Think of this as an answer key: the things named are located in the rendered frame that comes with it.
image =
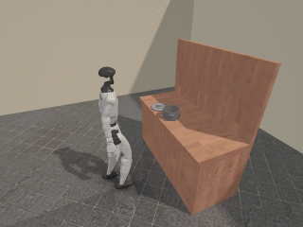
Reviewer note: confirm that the lid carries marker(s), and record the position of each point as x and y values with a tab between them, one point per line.
158	108

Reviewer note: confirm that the table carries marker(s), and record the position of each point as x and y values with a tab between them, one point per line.
222	96

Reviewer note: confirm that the right robot hand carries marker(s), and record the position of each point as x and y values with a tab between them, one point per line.
111	148

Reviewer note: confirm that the robot right forearm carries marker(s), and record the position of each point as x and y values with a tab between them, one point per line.
107	130

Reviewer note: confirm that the pot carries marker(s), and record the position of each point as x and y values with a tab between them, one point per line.
171	112

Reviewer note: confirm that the robot left upper arm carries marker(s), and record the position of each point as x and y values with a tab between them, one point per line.
99	102

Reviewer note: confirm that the right robot shin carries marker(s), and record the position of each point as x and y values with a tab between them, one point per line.
124	170

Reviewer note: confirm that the robot right upper arm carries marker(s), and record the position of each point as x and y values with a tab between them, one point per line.
110	101

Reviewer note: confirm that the robot left thigh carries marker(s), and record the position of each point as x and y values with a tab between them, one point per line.
117	147

